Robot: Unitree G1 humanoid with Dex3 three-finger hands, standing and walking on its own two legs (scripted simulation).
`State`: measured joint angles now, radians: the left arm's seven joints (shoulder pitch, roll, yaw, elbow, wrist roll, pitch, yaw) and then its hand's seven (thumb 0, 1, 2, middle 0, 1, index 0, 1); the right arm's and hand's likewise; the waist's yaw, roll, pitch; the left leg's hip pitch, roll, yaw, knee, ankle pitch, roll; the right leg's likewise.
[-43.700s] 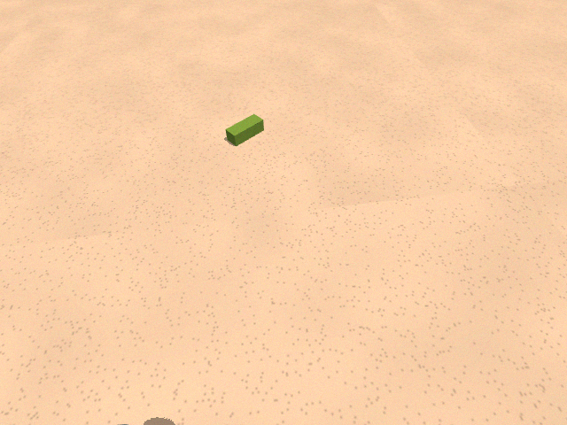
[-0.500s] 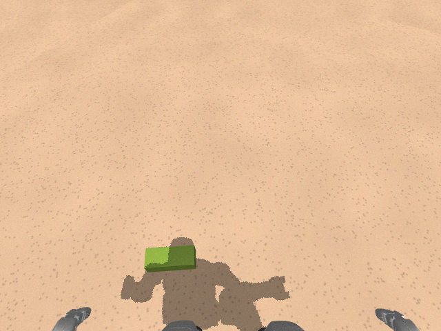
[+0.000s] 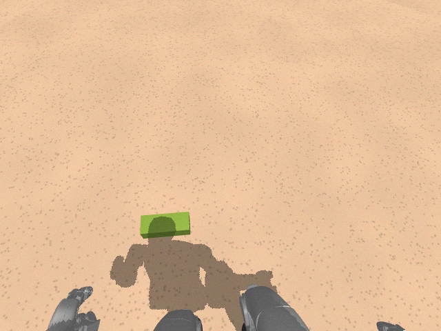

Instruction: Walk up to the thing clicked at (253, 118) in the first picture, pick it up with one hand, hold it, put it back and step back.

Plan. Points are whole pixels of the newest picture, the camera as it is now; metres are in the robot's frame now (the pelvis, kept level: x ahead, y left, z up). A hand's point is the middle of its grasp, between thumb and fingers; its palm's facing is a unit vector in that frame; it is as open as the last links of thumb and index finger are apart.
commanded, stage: step back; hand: left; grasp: from above
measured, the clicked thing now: (166, 225) +0.50 +0.23 -0.73
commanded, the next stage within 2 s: none
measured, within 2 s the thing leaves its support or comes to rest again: neither
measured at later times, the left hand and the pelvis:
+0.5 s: hand out of the picture +0.02 +0.25 -0.15, palm faces -0.01 -0.92 -0.39, open 7.4 cm; pelvis -0.12 -0.01 -0.01, yaw +1 degrees
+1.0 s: hand out of the picture -0.19 +0.21 -0.15, palm faces -0.05 -0.91 -0.40, open 7.4 cm; pelvis -0.28 -0.05 -0.01, yaw -3 degrees
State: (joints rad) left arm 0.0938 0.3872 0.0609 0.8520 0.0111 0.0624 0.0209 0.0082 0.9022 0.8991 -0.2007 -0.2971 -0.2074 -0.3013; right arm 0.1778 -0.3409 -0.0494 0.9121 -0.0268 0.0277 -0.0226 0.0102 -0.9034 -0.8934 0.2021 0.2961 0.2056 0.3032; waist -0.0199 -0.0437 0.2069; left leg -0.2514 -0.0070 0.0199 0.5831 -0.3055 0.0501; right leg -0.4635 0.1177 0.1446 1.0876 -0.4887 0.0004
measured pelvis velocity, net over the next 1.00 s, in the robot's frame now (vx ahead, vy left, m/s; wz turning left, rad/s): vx -0.28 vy -0.05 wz -0.05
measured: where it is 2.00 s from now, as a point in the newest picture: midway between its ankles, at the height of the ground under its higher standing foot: outside the picture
